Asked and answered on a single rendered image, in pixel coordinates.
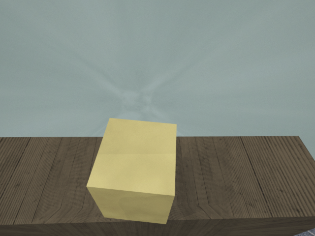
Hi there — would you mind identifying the carton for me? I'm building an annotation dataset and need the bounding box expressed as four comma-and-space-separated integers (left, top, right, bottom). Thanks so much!
86, 118, 177, 224

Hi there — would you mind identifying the pedestal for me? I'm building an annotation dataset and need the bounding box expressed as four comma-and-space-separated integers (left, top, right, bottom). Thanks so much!
0, 136, 315, 236

